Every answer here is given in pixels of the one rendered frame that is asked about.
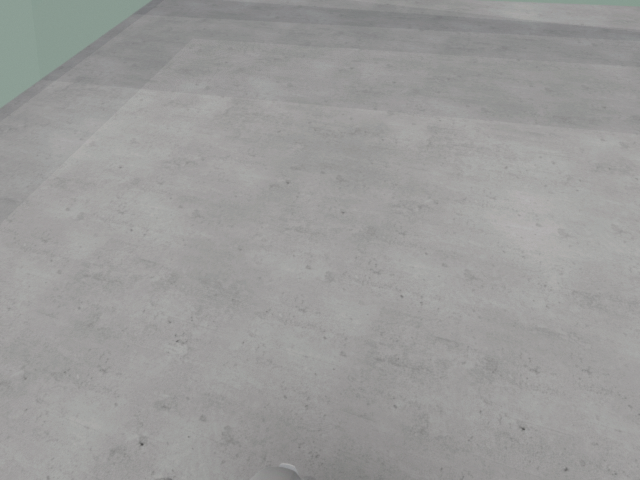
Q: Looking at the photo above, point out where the robot left shin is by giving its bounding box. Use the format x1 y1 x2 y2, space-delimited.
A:
279 463 299 476

